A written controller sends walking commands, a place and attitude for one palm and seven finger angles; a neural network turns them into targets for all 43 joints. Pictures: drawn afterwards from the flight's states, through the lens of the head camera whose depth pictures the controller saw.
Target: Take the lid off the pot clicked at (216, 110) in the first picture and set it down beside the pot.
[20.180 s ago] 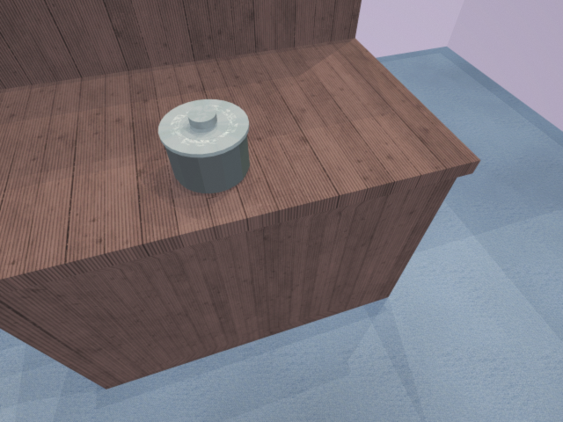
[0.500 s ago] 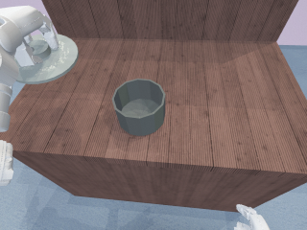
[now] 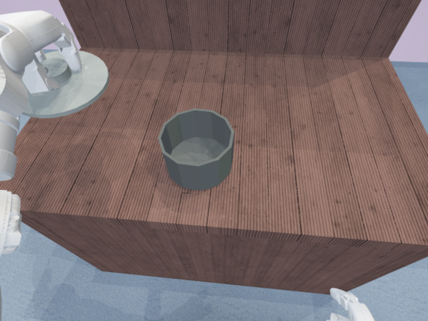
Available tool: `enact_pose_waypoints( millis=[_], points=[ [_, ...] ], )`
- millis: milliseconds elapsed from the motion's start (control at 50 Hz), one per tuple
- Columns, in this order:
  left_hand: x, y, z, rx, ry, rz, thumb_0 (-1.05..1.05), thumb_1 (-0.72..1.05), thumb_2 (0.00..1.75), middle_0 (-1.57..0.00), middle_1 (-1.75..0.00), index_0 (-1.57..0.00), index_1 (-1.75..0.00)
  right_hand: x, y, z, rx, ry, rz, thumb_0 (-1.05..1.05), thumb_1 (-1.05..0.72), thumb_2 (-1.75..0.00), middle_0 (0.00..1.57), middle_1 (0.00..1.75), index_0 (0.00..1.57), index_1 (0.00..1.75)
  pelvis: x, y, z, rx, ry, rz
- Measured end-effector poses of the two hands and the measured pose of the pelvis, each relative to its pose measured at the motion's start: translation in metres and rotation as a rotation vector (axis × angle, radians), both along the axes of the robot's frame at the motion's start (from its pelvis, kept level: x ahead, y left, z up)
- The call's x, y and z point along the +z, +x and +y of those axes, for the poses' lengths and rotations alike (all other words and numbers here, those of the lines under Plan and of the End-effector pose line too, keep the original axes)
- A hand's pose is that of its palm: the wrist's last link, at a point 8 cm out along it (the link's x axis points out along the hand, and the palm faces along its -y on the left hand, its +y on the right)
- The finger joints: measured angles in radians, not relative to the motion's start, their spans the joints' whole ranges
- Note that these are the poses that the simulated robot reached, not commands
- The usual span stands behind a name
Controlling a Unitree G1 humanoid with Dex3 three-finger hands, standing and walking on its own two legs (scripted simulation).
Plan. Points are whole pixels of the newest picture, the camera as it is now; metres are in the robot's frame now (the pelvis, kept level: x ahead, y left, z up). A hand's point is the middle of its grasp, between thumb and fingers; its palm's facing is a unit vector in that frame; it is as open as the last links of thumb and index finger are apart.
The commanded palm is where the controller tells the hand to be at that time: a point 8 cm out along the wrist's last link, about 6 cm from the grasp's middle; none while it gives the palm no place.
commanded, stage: lower the lid onto the table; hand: left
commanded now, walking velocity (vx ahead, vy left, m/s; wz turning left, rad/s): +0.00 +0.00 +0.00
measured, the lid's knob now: (53, 71) +0.47 +0.29 +0.21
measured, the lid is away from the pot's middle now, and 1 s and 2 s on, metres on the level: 0.23 0.23 0.24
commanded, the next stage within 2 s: none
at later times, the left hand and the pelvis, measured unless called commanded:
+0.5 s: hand (62, 91) +0.44 +0.27 +0.19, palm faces -0.29 -0.06 -0.96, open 7.8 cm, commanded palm +0.43 +0.27 +0.27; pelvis +0.00 +0.00 +0.00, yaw +0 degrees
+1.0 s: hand (66, 112) +0.43 +0.28 +0.15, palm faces -0.37 -0.07 -0.93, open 7.8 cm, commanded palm +0.44 +0.28 +0.24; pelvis +0.00 -0.01 +0.00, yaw +0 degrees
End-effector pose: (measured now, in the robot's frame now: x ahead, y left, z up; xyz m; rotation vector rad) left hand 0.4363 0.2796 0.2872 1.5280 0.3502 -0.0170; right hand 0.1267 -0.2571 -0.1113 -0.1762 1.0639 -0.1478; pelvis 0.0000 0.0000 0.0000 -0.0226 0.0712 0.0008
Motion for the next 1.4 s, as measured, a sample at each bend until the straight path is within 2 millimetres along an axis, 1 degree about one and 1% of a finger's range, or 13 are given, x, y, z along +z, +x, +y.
enact_pose_waypoints(
  millis=[100, 260, 360, 580, 780, 960, 1180, 1400],
  points=[
    [-0.004, 0.003, -0.006, -0.021, -0.002, -0.009, 0.03, 0.07, 1.02, -0.69, -0.76, -0.76, -0.83, 0.000, 0.003, 0.002, -0.004, 0.016, -0.012, 0.01, -0.91, -0.89, 0.20, 0.30, 0.20, 0.30, 0.000, 0.002, 0.002, -0.004, 0.001, 0.004],
    [-0.019, 0.003, -0.008, -0.029, -0.007, 0.019, 0.02, 0.07, 1.02, -0.69, -0.76, -0.76, -0.83, 0.001, 0.005, 0.003, -0.003, 0.022, -0.017, 0.01, -0.91, -0.89, 0.20, 0.30, 0.20, 0.30, 0.000, 0.002, 0.001, -0.007, 0.001, 0.006],
    [-0.029, 0.002, -0.007, -0.022, -0.012, 0.047, 0.03, 0.07, 1.02, -0.69, -0.76, -0.76, -0.83, 0.000, 0.004, 0.000, 0.000, 0.016, -0.006, 0.01, -0.91, -0.89, 0.20, 0.30, 0.20, 0.30, 0.000, 0.002, -0.001, -0.003, 0.001, 0.005],
    [-0.042, -0.001, -0.010, -0.037, -0.018, 0.068, 0.03, 0.07, 1.02, -0.69, -0.76, -0.76, -0.83, 0.001, 0.000, -0.009, -0.008, -0.003, -0.004, 0.01, -0.91, -0.89, 0.20, 0.30, 0.20, 0.30, -0.001, 0.002, -0.006, -0.002, 0.000, 0.000],
    [-0.057, -0.004, -0.004, -0.031, -0.026, 0.102, 0.03, 0.07, 1.02, -0.69, -0.76, -0.75, -0.83, 0.002, -0.009, -0.018, -0.030, -0.018, 0.016, 0.01, -0.91, -0.89, 0.20, 0.30, 0.20, 0.30, -0.001, 0.001, -0.010, -0.006, -0.002, -0.002],
    [-0.075, -0.004, 0.001, -0.035, -0.032, 0.149, 0.03, 0.07, 1.02, -0.69, -0.76, -0.75, -0.83, 0.001, -0.018, -0.020, -0.040, -0.036, 0.047, 0.01, -0.91, -0.89, 0.20, 0.30, 0.20, 0.30, -0.001, 0.001, -0.010, -0.005, -0.005, 0.001],
    [-0.088, 0.002, 0.007, -0.057, -0.045, 0.166, 0.03, 0.08, 1.02, -0.68, -0.76, -0.75, -0.83, 0.001, -0.027, -0.019, -0.063, -0.047, 0.063, 0.01, -0.91, -0.89, 0.20, 0.30, 0.20, 0.30, -0.002, 0.003, -0.006, -0.010, -0.008, 0.013],
    [-0.106, 0.004, 0.013, -0.080, -0.057, 0.194, 0.03, 0.08, 1.02, -0.68, -0.76, -0.75, -0.83, 0.000, -0.033, -0.014, -0.075, -0.051, 0.088, 0.01, -0.91, -0.89, 0.20, 0.30, 0.20, 0.30, -0.003, 0.005, 0.001, -0.012, -0.012, 0.027]
  ],
)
